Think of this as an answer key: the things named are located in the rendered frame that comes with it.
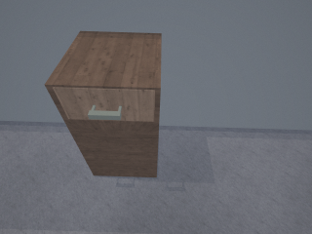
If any handle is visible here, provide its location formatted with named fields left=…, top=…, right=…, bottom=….
left=88, top=104, right=122, bottom=121

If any cabinet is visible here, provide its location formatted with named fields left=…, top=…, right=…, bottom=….
left=45, top=31, right=162, bottom=177

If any drawer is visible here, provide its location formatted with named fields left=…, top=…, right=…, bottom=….
left=53, top=87, right=155, bottom=122

